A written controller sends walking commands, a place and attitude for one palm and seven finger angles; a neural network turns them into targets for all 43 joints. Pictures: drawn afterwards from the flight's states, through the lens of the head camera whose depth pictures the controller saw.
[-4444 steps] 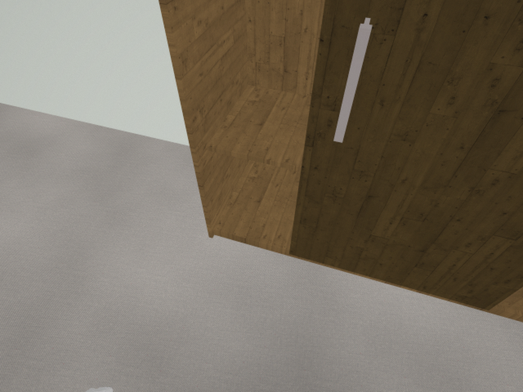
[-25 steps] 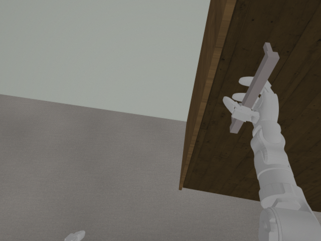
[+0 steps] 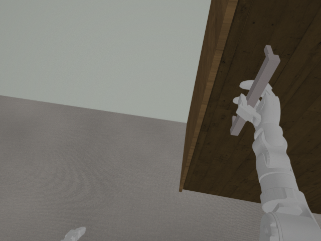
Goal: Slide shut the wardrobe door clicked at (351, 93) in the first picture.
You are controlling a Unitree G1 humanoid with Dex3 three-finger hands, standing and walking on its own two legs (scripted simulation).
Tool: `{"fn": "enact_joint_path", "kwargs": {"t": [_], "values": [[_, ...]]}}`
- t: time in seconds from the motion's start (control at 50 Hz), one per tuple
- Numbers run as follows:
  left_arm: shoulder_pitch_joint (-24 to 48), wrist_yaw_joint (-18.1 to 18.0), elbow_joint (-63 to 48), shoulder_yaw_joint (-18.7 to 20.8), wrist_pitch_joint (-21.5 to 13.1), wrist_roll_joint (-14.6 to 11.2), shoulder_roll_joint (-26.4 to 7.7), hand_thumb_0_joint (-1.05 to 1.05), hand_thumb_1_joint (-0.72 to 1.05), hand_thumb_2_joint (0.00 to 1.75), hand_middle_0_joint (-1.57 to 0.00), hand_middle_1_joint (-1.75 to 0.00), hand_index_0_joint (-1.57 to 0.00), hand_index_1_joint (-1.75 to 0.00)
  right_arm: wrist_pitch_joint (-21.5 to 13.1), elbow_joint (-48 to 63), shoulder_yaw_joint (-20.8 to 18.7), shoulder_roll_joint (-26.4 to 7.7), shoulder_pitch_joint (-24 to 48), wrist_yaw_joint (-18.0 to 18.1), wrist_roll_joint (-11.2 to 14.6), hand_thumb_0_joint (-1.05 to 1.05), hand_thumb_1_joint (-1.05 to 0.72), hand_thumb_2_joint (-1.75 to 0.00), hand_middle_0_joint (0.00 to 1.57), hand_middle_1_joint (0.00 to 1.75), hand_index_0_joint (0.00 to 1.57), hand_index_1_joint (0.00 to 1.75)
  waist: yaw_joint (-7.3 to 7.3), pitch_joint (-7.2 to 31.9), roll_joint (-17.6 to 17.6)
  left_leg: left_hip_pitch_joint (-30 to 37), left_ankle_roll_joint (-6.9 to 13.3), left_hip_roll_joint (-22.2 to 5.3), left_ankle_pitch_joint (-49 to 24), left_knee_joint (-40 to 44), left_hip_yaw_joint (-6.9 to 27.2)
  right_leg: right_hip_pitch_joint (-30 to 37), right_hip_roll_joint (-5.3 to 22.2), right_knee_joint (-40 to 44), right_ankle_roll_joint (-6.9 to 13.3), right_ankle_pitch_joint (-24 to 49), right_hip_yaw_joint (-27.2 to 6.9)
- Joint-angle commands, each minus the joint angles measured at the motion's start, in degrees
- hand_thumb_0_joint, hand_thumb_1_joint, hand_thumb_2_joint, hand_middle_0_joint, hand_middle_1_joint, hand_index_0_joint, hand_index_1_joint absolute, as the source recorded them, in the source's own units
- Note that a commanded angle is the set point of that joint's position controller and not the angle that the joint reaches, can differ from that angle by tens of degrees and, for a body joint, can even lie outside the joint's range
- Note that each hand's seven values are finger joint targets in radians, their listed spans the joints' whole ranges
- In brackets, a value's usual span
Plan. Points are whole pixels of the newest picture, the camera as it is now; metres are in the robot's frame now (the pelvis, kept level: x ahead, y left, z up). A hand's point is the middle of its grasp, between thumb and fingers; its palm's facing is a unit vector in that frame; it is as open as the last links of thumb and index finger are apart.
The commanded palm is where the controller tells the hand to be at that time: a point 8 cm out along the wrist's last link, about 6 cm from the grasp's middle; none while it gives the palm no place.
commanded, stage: grip the handle and tug to test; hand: right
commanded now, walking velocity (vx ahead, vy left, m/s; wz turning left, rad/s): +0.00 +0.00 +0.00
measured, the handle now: (248, 96) +0.48 -0.17 +0.12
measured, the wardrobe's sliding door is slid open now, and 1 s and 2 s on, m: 0.00 0.00 0.00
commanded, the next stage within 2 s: tug the door sideways, standing still in 0.42 s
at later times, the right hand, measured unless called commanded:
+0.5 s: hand (242, 110) +0.42 -0.15 +0.13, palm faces +0.08 +1.00 +0.00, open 5.9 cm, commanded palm +0.37 -0.19 +0.13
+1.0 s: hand (241, 108) +0.42 -0.14 +0.13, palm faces +0.15 +0.99 -0.02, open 5.9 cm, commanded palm +0.40 -0.14 +0.13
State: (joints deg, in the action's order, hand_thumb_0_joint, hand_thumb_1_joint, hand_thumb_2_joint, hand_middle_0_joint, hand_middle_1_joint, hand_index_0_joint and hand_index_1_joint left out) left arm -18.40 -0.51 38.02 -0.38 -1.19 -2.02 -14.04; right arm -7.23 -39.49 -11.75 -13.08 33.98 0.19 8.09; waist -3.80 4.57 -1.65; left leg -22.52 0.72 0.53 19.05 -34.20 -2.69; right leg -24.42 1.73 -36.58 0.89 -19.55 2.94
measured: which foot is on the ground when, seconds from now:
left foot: down 0.00-1.00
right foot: down 0.00-1.00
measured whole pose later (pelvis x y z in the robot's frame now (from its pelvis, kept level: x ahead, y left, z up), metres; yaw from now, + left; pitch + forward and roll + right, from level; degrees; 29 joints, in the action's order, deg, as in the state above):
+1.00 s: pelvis +0.02 -0.01 +0.00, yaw -3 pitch +7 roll +1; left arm -15.6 -0.4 38.2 -0.6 -1.2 -1.0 -12.2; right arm -0.6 -28.3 -3.8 -7.3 29.7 7.1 6.8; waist -0.4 4.4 -2.3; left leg -18.4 0.0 -0.9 20.2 -32.2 -4.5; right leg -21.7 -0.3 -34.9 1.2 -19.9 0.1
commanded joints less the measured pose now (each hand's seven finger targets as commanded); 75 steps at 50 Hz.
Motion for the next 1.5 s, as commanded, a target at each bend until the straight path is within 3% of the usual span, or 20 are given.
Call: {"fn": "enact_joint_path", "kwargs": {"t": [0.0,0.16,0.2,0.28,0.3,0.38,0.42,0.5,0.54,0.58,0.6,0.66,0.82,0.9,1.04,1.08,1.18,1.34,1.38,1.48], "values": [[-1.23,-0.4,-6.09,2.92,-2.25,0.12,-7.83,0.0,0.9,0.9,-0.2,-0.3,-0.2,-0.3,-4.6,14.71,-0.51,-8.22,21.53,-0.7,0.18,0.0,-0.9,-0.9,0.45,1.4,0.45,1.4,0.2,19.13,1.83,6.65,0.36,1.38,-27.55,1.62,0.44,12.22,-0.78,1.6,0.77,26.06,-2.41],[0.34,0.11,-7.95,3.11,-2.65,-0.24,-7.05,0.0,0.9,0.9,-0.2,-0.3,-0.2,-0.3,-3.69,22.41,1.4,-5.01,14.01,-1.3,0.8,0.0,-0.9,-0.9,0.45,1.4,0.45,1.4,1.85,20.83,-1.72,7.89,0.46,1.33,-29.99,1.33,0.32,14.98,-0.4,1.75,0.5,31.57,-2.05],[0.34,0.37,-8.32,3.09,-2.77,-0.06,-7.12,0.0,0.9,0.9,-0.2,-0.3,-0.2,-0.3,-3.13,24.5,1.48,-4.73,10.43,-1.24,1.06,0.0,-0.9,-0.9,0.45,1.4,0.45,1.4,2.37,20.72,0.09,9.16,0.45,1.41,-31.84,1.28,0.06,15.08,-0.16,1.72,0.5,34.61,-2.1],[1.21,0.64,-9.22,3.37,-3.09,-0.27,-6.8,0.0,0.9,0.9,-0.2,-0.3,-0.2,-0.3,-1.7,30.51,1.27,-4.37,3.64,-1.29,1.4,0.0,-0.9,-0.9,0.45,1.4,0.45,1.4,3.39,21.03,-0.31,10.89,0.14,1.17,-35.19,1.55,0.18,16.41,0.23,2.22,0.41,38.9,-1.57],[1.32,0.74,-9.54,3.35,-3.0,-0.15,-6.89,0.0,0.9,0.9,-0.2,-0.3,-0.2,-0.3,-1.21,31.61,1.41,-4.43,1.45,-1.28,1.38,0.0,-0.9,-0.9,0.45,1.4,0.45,1.4,3.5,20.36,1.46,11.94,0.09,1.17,-36.1,1.77,0.12,15.73,0.17,2.32,0.57,38.8,-1.36],[2.49,0.69,-10.37,3.25,-3.09,-0.26,-6.22,0.0,0.9,0.9,-0.2,-0.3,-0.2,-0.3,1.13,37.81,2.73,-2.8,-3.38,-1.2,1.53,0.0,-0.9,-0.9,0.45,1.4,0.45,1.4,3.93,20.38,-1.44,12.53,-0.04,0.84,-37.89,2.13,0.04,18.06,0.48,2.9,0.25,42.53,-1.3],[2.77,0.53,-10.45,3.13,-2.87,-0.23,-6.4,0.0,0.9,0.9,-0.2,-0.3,-0.2,-0.3,2.48,38.24,2.26,-3.37,-5.06,-1.06,1.54,0.0,-0.9,-0.9,0.45,1.4,0.45,1.4,3.52,19.01,1.25,13.17,-0.24,0.71,-38.98,2.76,-0.01,17.34,0.44,3.35,0.35,41.54,-1.0],[3.53,-0.04,-10.48,2.92,-2.53,-0.05,-6.33,0.0,0.9,0.9,-0.2,-0.3,-0.2,-0.3,4.68,39.98,3.05,-2.56,-4.09,-0.48,1.55,0.0,-0.9,-0.9,0.45,1.4,0.45,1.4,3.16,17.14,0.43,12.75,-0.04,0.68,-38.21,3.43,-0.21,17.93,0.43,3.67,0.15,41.23,-1.22],[2.84,-0.66,-9.45,2.92,-1.85,0.13,-6.72,0.0,0.9,0.9,-0.2,-0.3,-0.2,-0.3,5.43,38.45,-0.22,-6.56,1.28,0.22,1.08,0.0,-0.9,-0.9,0.45,1.4,0.45,1.4,2.57,18.23,0.04,12.99,-0.09,0.54,-40.65,3.22,0.17,18.19,0.17,3.4,0.11,42.48,-1.24],[2.58,-0.98,-8.57,2.8,-1.75,0.08,-6.2,0.0,0.9,0.9,-0.2,-0.3,-0.2,-0.3,6.09,36.66,4.71,-1.57,8.24,0.39,0.74,0.0,-0.9,-0.9,0.45,1.4,0.45,1.4,0.23,16.2,0.0,9.79,-0.34,0.62,-38.69,3.55,-0.31,19.22,0.22,2.85,0.04,42.22,-1.94],[2.37,-1.15,-7.95,2.93,-1.67,0.14,-6.14,0.0,0.9,0.9,-0.2,-0.3,-0.2,-0.3,6.08,37.0,5.68,-1.05,11.26,0.86,0.47,0.0,-0.9,-0.9,0.45,1.4,0.45,1.4,-0.48,16.02,-0.08,8.73,-0.3,0.65,-37.89,3.72,-0.16,19.88,0.36,2.38,0.09,42.53,-2.25],[2.26,-1.1,-7.25,2.85,-1.69,0.49,-5.69,0.0,0.9,0.9,-0.2,-0.3,-0.2,-0.3,5.88,33.87,8.55,2.56,11.55,1.74,-0.36,0.0,-0.9,-0.9,0.45,1.4,0.45,1.4,-0.24,17.42,-1.18,6.94,-0.17,0.6,-35.04,3.35,-0.68,21.61,0.32,2.24,-0.38,43.0,-3.21],[2.12,-0.66,-6.37,2.84,-1.77,0.94,-5.42,0.0,0.9,0.9,-0.2,-0.3,-0.2,-0.3,2.8,31.02,16.06,8.7,19.12,1.92,-1.91,0.0,-0.9,-0.9,0.45,1.4,0.45,1.4,-1.51,20.05,-0.75,3.77,0.03,0.62,-31.49,2.43,-1.02,24.23,0.52,1.1,-0.58,43.44,-5.28],[1.88,-0.57,-5.95,2.69,-2.12,1.05,-5.53,0.0,0.9,0.9,-0.2,-0.3,-0.2,-0.3,1.42,28.92,18.63,11.18,22.96,1.88,-1.82,0.0,-0.9,-0.9,0.45,1.4,0.45,1.4,-2.23,19.58,0.63,2.76,0.12,0.83,-28.78,2.51,-1.18,23.48,0.4,1.12,-0.47,39.82,-5.99],[1.36,0.06,-4.9,2.68,-3.1,0.87,-5.39,0.0,0.9,0.9,-0.2,-0.3,-0.2,-0.3,-0.42,24.54,22.32,15.67,27.61,2.39,-1.81,0.0,-0.9,-0.9,0.45,1.4,0.45,1.4,-2.92,19.57,-1.13,-1.12,0.29,1.23,-24.16,1.91,-1.57,23.5,0.44,0.72,-0.71,35.21,-6.98],[0.95,0.12,-4.21,2.7,-3.5,0.92,-5.55,0.0,0.9,0.9,-0.2,-0.3,-0.2,-0.3,-0.89,22.28,22.46,15.91,28.54,2.53,-1.79,0.0,-0.9,-0.9,0.45,1.4,0.45,1.4,-3.35,18.25,0.48,-1.71,0.33,1.36,-22.77,2.11,-1.71,22.1,0.24,0.88,-0.67,32.07,-7.05],[0.33,0.2,-3.22,2.74,-4.58,0.81,-5.83,0.0,0.9,0.9,-0.2,-0.3,-0.2,-0.3,-2.85,20.57,22.38,15.48,32.01,2.8,-1.77,0.0,-0.9,-0.9,0.45,1.4,0.45,1.4,-3.47,19.24,-1.56,-2.84,0.64,1.48,-20.01,1.88,-1.71,22.16,-0.03,1.18,-0.88,28.49,-7.25],[-0.33,0.38,-2.04,2.76,-6.13,0.62,-6.31,0.0,0.9,0.9,-0.2,-0.3,-0.2,-0.3,-5.22,15.92,21.65,14.87,34.6,2.64,-1.12,0.0,-0.9,-0.9,0.45,1.4,0.45,1.4,-3.81,17.53,0.37,-3.64,0.65,1.66,-17.33,2.26,-1.59,19.87,-0.48,1.74,-0.54,22.91,-7.2],[-0.6,0.41,-1.83,2.85,-6.64,0.64,-6.36,0.0,0.9,0.9,-0.2,-0.3,-0.2,-0.3,-6.03,16.36,21.4,14.65,35.74,2.66,-1.09,0.0,-0.9,-0.9,0.45,1.4,0.45,1.4,-3.74,18.59,-1.15,-4.06,0.72,1.64,-17.55,1.9,-1.63,20.97,-0.38,1.68,-0.78,24.21,-7.35],[-0.81,0.53,-1.41,2.85,-7.08,0.53,-6.47,0.0,0.9,0.9,-0.2,-0.3,-0.2,-0.3,-6.71,14.15,21.25,14.47,35.53,2.21,-0.69,0.0,-0.9,-0.9,0.45,1.4,0.45,1.4,-3.8,18.03,0.39,-3.89,0.64,1.74,-18.2,1.87,-1.53,20.01,-0.47,1.43,-0.63,23.74,-6.95]]}}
